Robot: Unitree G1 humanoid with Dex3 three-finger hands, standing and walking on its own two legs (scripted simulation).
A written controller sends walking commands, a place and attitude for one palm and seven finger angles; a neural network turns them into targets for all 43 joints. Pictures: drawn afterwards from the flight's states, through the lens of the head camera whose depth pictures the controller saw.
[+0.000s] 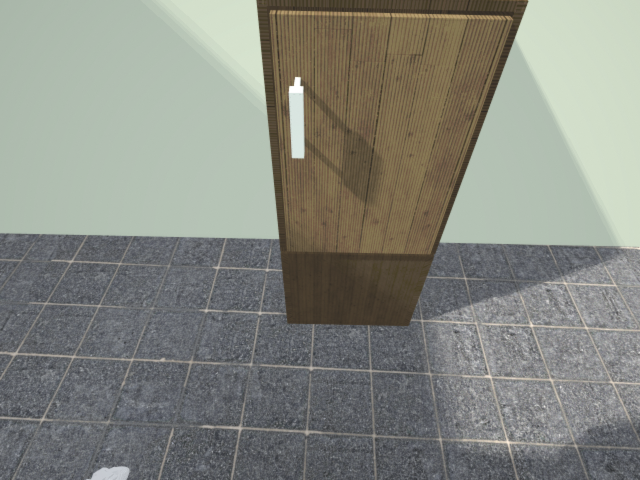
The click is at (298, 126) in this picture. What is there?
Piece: cupboard door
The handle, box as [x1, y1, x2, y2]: [289, 77, 304, 157]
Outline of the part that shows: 295,77 294,85 289,87 292,157 303,157 303,91 302,86 299,85 300,77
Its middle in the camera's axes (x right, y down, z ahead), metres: -0.04 -0.23 +0.73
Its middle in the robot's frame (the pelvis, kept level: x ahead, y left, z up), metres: +0.71 +0.08 +0.09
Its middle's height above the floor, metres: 0.86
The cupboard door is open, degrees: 0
